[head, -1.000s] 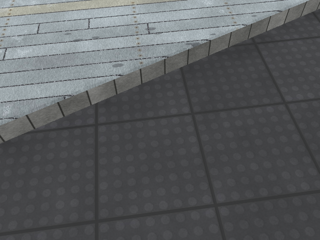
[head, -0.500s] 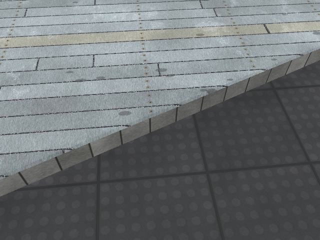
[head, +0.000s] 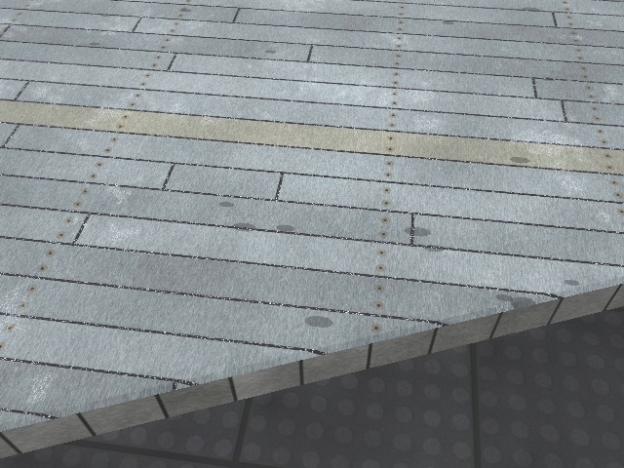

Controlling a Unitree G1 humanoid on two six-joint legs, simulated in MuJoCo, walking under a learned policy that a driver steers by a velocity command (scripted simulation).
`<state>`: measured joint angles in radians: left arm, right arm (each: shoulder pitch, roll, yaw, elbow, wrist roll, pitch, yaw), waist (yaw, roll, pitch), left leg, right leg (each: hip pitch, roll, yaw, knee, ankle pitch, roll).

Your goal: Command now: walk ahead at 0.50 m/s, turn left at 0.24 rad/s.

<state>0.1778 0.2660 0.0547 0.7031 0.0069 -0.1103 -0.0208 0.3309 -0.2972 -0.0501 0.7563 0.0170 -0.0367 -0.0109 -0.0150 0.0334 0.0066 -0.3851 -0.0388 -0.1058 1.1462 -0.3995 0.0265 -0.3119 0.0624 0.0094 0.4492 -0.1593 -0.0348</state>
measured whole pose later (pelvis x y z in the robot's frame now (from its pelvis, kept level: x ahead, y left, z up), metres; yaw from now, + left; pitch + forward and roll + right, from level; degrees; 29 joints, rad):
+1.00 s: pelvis +0.47 -0.06 +0.00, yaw -25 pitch +2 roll +0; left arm 0.25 0.29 0.06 0.67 0.00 -0.04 -0.02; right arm 0.19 -0.30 -0.04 0.76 0.00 -0.09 0.00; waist 0.01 0.02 0.04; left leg -0.52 0.09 -0.03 1.27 -0.36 -0.03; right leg -0.34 0.09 0.01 0.50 -0.18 -0.09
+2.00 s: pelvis +1.08 -0.18 +0.11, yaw -4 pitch +4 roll -2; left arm 0.03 0.26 0.03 0.66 0.00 -0.12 -0.04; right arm 0.43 -0.28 -0.04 0.82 -0.01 -0.03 -0.02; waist -0.07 0.02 0.00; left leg -0.05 -0.10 -0.16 0.71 -0.43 0.08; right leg -0.48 0.08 -0.04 0.50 -0.09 -0.08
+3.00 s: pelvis +1.58 -0.34 +0.11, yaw -31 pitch +2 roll +1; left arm 0.07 0.25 0.03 0.59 0.00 -0.05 -0.03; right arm 0.37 -0.30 -0.05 0.89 0.03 -0.07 0.02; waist -0.07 0.00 0.04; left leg -0.21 0.05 0.00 0.98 -0.51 0.00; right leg -0.47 -0.02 -0.04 0.61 -0.18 -0.05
